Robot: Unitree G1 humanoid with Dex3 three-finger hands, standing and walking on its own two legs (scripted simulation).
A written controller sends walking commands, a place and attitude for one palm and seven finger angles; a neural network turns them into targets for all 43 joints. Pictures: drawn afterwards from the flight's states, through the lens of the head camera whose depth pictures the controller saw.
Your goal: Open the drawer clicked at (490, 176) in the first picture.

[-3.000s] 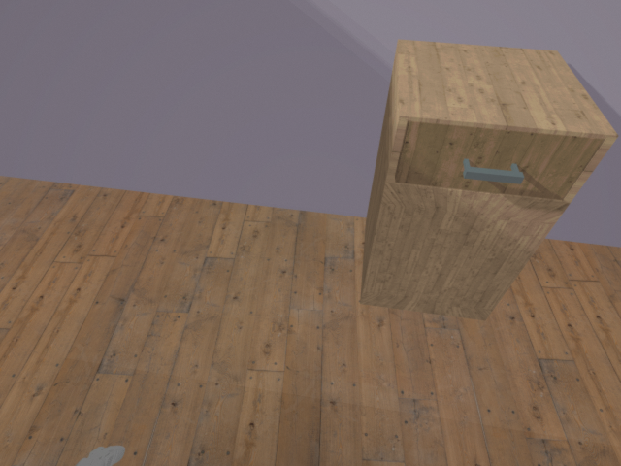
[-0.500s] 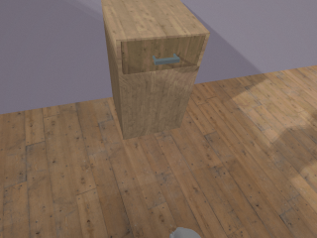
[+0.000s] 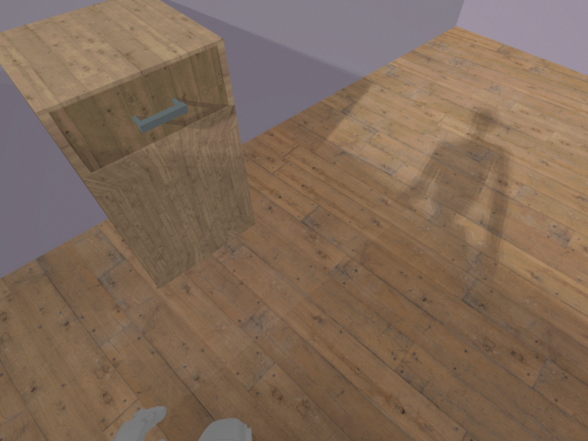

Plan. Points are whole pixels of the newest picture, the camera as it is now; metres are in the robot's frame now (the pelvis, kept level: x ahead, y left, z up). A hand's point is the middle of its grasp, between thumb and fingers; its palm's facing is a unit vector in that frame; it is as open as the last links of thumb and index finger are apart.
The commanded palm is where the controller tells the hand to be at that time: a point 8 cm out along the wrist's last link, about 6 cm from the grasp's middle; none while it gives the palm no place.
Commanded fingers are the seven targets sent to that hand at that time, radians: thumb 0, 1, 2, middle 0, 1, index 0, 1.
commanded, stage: walk to a spot facing it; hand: left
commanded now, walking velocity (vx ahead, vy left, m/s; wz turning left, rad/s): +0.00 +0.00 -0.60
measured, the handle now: (159, 113) +0.84 +0.36 -0.07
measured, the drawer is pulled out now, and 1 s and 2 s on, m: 0.00 0.00 0.00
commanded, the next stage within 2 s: turn to face it in 1.84 s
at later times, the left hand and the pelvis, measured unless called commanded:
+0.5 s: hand out of the picture +0.13 +0.23 -0.16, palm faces -0.24 -0.95 -0.19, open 7.4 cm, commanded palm none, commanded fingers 0.00 0.90 0.90 -0.20 -0.30 -0.20 -0.30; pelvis +0.01 +0.05 +0.01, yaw -18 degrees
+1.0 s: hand (219, 411) +0.19 +0.13 -0.16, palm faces -0.51 -0.84 -0.18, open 7.4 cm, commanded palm none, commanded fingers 0.00 0.90 0.90 -0.20 -0.30 -0.20 -0.30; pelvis +0.09 -0.02 +0.01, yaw -35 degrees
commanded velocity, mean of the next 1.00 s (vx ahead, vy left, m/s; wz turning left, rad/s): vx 0.18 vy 0.00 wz -0.56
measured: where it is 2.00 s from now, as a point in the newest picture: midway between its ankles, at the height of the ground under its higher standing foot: (397, 368)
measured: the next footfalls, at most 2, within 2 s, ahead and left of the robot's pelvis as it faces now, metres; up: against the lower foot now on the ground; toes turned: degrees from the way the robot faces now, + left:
left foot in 0.22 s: +0.07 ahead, +0.14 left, +0.00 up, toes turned -3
right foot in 0.68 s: -0.02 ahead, -0.10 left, +0.00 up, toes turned -34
